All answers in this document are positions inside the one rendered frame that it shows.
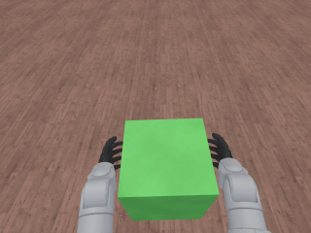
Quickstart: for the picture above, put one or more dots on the robot right hand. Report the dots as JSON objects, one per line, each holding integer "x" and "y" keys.
{"x": 222, "y": 149}

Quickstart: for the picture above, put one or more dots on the robot left hand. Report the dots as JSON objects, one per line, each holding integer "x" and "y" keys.
{"x": 108, "y": 152}

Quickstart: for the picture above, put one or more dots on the carton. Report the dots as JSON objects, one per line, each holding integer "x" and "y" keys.
{"x": 166, "y": 169}

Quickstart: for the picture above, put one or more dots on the robot right forearm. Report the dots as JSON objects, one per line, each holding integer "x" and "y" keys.
{"x": 241, "y": 195}

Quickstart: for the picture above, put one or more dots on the robot left forearm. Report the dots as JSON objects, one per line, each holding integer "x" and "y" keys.
{"x": 97, "y": 205}

